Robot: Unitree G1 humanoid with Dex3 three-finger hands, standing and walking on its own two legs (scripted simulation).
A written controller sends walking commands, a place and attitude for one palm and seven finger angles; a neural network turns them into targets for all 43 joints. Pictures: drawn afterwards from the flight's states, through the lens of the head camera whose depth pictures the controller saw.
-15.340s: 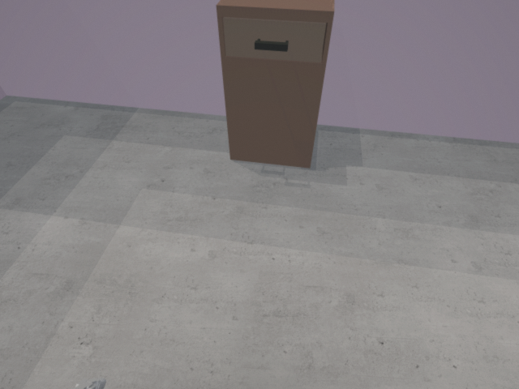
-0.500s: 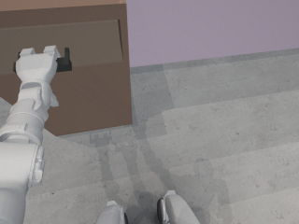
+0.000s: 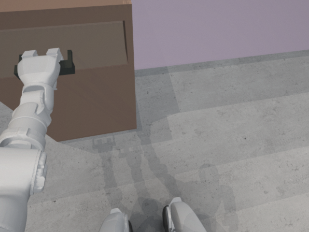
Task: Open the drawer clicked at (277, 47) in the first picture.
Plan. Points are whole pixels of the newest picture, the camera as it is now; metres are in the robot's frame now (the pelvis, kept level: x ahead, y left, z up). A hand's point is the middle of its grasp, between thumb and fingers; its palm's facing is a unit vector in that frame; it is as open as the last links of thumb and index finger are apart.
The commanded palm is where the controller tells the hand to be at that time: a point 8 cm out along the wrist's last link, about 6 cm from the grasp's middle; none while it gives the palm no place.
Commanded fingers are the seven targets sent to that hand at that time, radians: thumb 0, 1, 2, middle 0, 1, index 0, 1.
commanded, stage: pull the drawer open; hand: left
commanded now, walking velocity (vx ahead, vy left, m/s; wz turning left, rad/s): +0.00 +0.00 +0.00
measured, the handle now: (46, 62) +0.57 +0.24 +0.01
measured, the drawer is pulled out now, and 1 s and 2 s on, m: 0.00 0.09 0.22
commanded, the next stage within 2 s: none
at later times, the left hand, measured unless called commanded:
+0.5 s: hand (50, 92) +0.49 +0.23 -0.01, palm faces -0.06 -0.04 -1.00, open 6.2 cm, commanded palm +0.45 +0.22 +0.05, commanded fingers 0.00 0.90 0.90 -0.40 -1.35 -0.40 -1.35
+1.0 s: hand (49, 113) +0.43 +0.22 -0.01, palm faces -0.04 -0.03 -1.00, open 6.2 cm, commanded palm +0.39 +0.22 +0.05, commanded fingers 0.00 0.90 0.90 -0.40 -1.35 -0.40 -1.35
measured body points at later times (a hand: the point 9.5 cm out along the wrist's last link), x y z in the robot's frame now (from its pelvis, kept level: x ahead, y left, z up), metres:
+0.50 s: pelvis +0.02 +0.00 +0.01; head +0.14 +0.00 +0.44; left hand +0.49 +0.23 +0.05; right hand +0.02 -0.27 -0.12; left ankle -0.02 +0.10 -0.67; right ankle +0.02 -0.13 -0.67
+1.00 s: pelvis +0.02 -0.01 +0.02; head +0.11 -0.01 +0.46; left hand +0.42 +0.22 +0.05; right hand +0.09 -0.27 -0.11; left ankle -0.02 +0.10 -0.67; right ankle +0.02 -0.13 -0.67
